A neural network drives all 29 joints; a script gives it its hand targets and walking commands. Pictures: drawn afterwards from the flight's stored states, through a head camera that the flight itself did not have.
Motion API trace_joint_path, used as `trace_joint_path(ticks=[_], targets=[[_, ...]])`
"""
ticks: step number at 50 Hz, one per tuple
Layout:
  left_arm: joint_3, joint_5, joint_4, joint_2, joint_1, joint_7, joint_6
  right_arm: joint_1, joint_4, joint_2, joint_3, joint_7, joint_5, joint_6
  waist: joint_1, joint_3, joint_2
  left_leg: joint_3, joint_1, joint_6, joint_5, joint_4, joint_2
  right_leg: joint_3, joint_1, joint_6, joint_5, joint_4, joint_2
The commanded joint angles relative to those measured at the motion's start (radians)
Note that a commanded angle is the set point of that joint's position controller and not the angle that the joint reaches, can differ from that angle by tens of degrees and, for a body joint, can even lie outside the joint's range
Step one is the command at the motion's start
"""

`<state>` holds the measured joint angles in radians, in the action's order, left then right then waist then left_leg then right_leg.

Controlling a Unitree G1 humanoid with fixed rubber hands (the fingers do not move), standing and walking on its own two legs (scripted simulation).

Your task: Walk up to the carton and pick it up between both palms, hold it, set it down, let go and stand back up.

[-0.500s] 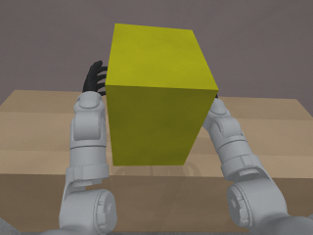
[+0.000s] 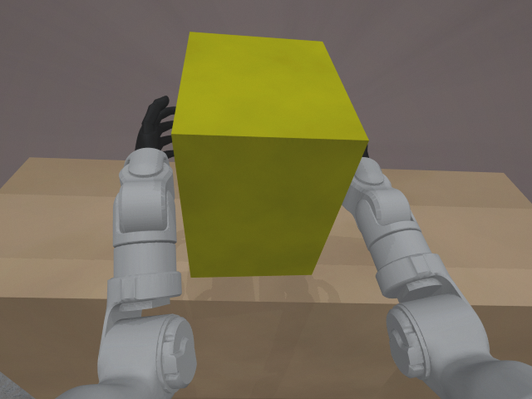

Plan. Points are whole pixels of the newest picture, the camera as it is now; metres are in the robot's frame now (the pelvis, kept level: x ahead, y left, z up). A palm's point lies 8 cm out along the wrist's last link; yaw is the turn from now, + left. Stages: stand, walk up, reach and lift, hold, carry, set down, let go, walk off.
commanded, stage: hold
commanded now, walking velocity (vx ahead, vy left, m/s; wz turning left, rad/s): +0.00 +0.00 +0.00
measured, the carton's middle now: (255, 162) +0.39 -0.01 +0.19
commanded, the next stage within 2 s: none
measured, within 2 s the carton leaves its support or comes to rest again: neither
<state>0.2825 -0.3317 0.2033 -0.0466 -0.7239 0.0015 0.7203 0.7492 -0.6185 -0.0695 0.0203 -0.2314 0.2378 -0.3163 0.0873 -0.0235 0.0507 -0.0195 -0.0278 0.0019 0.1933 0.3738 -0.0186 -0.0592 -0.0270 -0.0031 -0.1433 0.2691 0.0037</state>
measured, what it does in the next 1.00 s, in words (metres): stands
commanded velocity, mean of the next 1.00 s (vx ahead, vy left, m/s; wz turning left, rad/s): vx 0.00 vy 0.00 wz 0.00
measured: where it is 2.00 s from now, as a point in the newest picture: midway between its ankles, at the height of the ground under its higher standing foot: outside the picture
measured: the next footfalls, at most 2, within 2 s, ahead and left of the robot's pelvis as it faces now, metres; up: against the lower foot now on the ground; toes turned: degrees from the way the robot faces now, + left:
none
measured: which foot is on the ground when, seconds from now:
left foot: down 0.00-1.00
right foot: down 0.00-1.00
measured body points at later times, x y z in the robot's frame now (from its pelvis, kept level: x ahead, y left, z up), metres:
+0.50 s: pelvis -0.01 +0.00 +0.00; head -0.07 +0.02 +0.44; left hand +0.38 +0.15 +0.24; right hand +0.38 -0.14 +0.22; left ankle +0.02 +0.12 -0.75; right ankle +0.01 -0.12 -0.75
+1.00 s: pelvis +0.00 +0.00 +0.00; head -0.06 +0.02 +0.44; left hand +0.37 +0.15 +0.24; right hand +0.38 -0.14 +0.22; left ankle +0.02 +0.12 -0.75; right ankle +0.01 -0.12 -0.75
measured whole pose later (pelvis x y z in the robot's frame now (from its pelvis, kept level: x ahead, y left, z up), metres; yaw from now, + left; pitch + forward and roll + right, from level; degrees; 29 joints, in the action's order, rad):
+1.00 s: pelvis +0.00 +0.00 +0.00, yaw +1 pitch -10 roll -1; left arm 0.31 -0.34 0.15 -0.04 -0.73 -0.03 0.80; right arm 0.77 -0.58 -0.06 0.01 -0.25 0.26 -0.40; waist 0.08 -0.01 0.05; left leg -0.03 -0.01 0.00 0.20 0.37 -0.02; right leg -0.06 -0.05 0.00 -0.15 0.28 0.01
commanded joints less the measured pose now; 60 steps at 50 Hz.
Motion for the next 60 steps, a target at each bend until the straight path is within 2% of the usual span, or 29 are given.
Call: trace_joint_path(ticks=[1, 3, 7, 10, 14, 27, 44, 60], targets=[[-0.476, 0.152, -0.134, -0.598, -0.581, -0.125, -0.019, 0.894, 0.446, 0.645, -0.422, 0.072, 0.131, 0.046, -0.026, 0.470, -0.074, 0.022, 0.154, 0.025, -0.434, 0.010, 0.063, -0.013, -0.125, -0.042, 0.270, 0.004, 0.076], [-0.463, 0.138, -0.130, -0.589, -0.577, -0.133, 0.005, 0.875, 0.427, 0.633, -0.403, 0.069, 0.126, 0.026, -0.021, 0.408, -0.068, 0.031, 0.136, 0.021, -0.380, -0.012, 0.060, -0.014, -0.108, -0.040, 0.201, -0.008, 0.074], [-0.432, 0.112, -0.069, -0.584, -0.600, -0.159, 0.038, 0.869, 0.361, 0.618, -0.315, 0.082, 0.080, -0.005, 0.003, 0.274, -0.066, 0.050, 0.043, 0.011, -0.189, -0.082, 0.049, -0.014, -0.074, -0.029, 0.029, -0.031, 0.064], [-0.445, 0.124, -0.053, -0.601, -0.628, -0.167, 0.038, 0.905, 0.354, 0.622, -0.285, 0.090, 0.066, -0.010, 0.015, 0.284, -0.085, 0.049, 0.013, 0.016, -0.147, -0.090, 0.045, -0.012, -0.073, -0.023, 0.011, -0.025, 0.063], [-0.449, 0.145, -0.042, -0.610, -0.651, -0.160, 0.025, 0.931, 0.354, 0.636, -0.288, 0.091, 0.067, -0.011, 0.018, 0.336, -0.088, 0.044, 0.029, 0.019, -0.173, -0.070, 0.049, -0.013, -0.070, -0.023, 0.041, -0.020, 0.065], [-0.422, 0.139, -0.054, -0.591, -0.643, -0.151, 0.012, 0.942, 0.387, 0.657, -0.348, 0.081, 0.106, -0.004, -0.018, 0.410, -0.065, 0.038, 0.076, 0.008, -0.265, -0.040, 0.062, -0.012, -0.095, -0.036, 0.126, -0.011, 0.071], [-0.451, 0.145, -0.095, -0.591, -0.625, -0.167, 0.025, 0.899, 0.413, 0.651, -0.353, 0.065, 0.115, -0.026, 0.008, 0.370, -0.074, 0.037, 0.080, 0.022, -0.274, -0.039, 0.064, -0.012, -0.097, -0.042, 0.159, -0.012, 0.066], [-0.454, 0.143, -0.100, -0.597, -0.621, -0.157, 0.028, 0.903, 0.412, 0.638, -0.351, 0.077, 0.110, -0.021, -0.002, 0.375, -0.079, 0.036, 0.085, 0.023, -0.278, -0.042, 0.054, -0.014, -0.085, -0.030, 0.113, -0.015, 0.074]])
